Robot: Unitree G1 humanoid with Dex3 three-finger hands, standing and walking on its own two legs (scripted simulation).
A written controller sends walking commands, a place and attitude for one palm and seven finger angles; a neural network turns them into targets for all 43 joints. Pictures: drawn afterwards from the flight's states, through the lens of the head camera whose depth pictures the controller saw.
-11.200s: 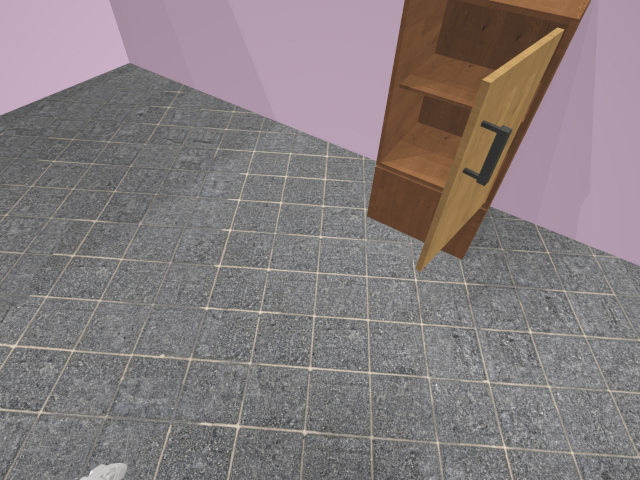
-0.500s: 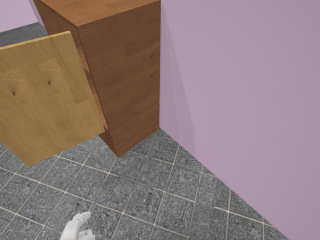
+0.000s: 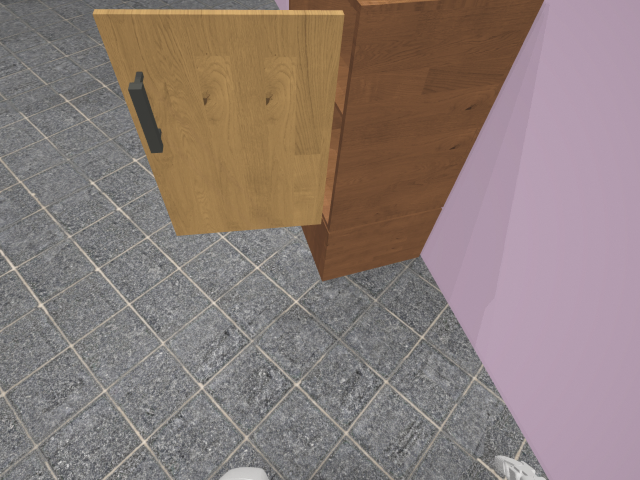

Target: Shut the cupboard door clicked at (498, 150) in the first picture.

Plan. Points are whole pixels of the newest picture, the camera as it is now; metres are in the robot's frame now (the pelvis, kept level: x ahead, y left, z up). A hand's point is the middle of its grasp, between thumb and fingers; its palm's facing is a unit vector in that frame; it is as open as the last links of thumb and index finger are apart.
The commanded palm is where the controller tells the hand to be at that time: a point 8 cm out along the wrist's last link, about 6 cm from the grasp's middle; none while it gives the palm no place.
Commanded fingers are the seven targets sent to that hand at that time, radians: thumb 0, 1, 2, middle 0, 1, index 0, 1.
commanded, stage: turn to face it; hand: left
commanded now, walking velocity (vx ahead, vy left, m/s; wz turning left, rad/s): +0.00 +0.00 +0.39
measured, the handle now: (148, 113) +0.70 +0.40 -0.01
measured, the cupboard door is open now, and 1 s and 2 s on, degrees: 81 81 81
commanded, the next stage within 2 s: take the last steps up to it in 0.42 s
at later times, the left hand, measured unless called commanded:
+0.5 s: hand out of the picture +0.04 +0.18 -0.13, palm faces +0.17 -0.94 -0.28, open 7.3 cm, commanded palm none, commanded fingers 0.00 0.90 0.90 -0.20 -0.30 -0.20 -0.30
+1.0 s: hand out of the picture -0.10 +0.20 -0.16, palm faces +0.31 -0.93 -0.19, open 7.4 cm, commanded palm none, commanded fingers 0.00 0.90 0.90 -0.20 -0.30 -0.20 -0.30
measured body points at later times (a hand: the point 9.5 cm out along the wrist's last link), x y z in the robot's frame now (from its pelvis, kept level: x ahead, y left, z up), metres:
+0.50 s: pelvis -0.02 -0.03 +0.01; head +0.00 -0.05 +0.46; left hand +0.03 +0.23 -0.11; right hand +0.06 -0.26 -0.15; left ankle -0.01 +0.10 -0.69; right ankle +0.00 -0.13 -0.72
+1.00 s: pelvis +0.00 +0.03 +0.02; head -0.01 +0.05 +0.47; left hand -0.12 +0.25 -0.14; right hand +0.10 -0.19 -0.12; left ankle -0.07 +0.12 -0.72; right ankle +0.02 -0.11 -0.67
